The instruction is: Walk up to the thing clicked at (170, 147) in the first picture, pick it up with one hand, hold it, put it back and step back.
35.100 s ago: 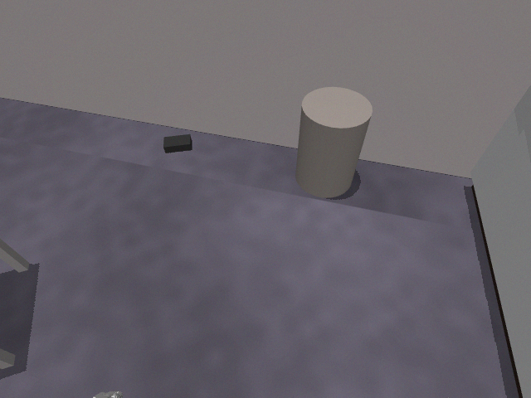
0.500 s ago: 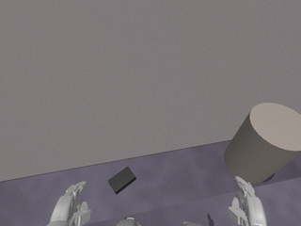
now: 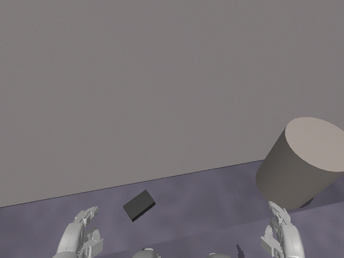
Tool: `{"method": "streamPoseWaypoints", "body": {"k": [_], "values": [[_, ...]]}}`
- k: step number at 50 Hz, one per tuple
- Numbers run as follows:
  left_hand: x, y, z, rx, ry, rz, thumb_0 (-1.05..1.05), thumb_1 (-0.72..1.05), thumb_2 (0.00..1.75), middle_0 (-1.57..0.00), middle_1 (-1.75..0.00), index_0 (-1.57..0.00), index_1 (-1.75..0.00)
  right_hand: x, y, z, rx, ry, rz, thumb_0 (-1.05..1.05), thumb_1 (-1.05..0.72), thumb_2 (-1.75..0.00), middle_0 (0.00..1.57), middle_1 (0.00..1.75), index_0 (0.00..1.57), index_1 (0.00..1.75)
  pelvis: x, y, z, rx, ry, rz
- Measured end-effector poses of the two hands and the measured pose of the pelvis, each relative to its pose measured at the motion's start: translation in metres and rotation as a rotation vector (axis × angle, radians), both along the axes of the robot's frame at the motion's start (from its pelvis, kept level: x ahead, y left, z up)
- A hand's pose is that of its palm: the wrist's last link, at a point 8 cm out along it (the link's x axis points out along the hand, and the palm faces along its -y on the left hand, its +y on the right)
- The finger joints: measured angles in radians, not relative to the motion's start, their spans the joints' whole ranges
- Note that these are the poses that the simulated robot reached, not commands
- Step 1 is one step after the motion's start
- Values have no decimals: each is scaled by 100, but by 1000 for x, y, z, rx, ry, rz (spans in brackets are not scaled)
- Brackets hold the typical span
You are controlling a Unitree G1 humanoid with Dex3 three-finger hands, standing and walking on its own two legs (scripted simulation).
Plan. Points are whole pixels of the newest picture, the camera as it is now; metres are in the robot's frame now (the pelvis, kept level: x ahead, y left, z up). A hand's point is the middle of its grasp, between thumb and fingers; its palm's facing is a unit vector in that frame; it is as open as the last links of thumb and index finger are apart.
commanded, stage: home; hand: left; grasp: from above
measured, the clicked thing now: (139, 205) +0.48 +0.20 -0.69
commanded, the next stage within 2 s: stand in 0.10 s
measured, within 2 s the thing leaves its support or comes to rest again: neither
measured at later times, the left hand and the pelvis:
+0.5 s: hand out of the picture +0.11 +0.23 -0.10, palm faces +0.01 -0.95 -0.33, open 7.4 cm; pelvis -0.01 +0.00 +0.04, yaw -1 degrees
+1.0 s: hand out of the picture +0.03 +0.25 -0.10, palm faces -0.01 -0.94 -0.33, open 7.4 cm; pelvis -0.02 +0.02 +0.06, yaw -2 degrees
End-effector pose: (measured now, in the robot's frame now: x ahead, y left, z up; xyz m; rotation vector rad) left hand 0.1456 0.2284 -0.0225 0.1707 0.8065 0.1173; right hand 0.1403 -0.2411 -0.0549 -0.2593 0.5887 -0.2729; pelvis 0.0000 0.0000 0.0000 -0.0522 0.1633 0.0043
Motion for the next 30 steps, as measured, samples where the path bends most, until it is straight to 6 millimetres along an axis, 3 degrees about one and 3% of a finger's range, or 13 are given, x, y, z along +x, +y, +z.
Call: {"method": "streamPoseWaypoints", "body": {"k": [10,15,23,30], "values": [[0,-2,0,0,0,1,1,90,89,-20,-30,-20,-30,0,-2,-1,2,-1,-3,2,-90,-90,20,30,21,30,0,-1,0,1,1,0],[3,13,-23,103,1,-43,1,90,89,-21,-30,-21,-30,-9,-11,-19,-31,264,131,1,-90,-90,20,30,21,30,-8,-3,12,33,-94,-12],[-37,42,-43,130,183,18,1,90,89,-21,-30,-21,-30,-44,-34,-13,12,446,46,1,-90,-90,20,30,21,30,-7,-1,33,49,-163,-17],[-76,51,-49,111,331,55,1,90,89,-21,-30,-20,-30,-74,-33,-8,29,541,-20,1,-90,-90,20,30,21,30,-5,7,49,46,-205,-25]]}}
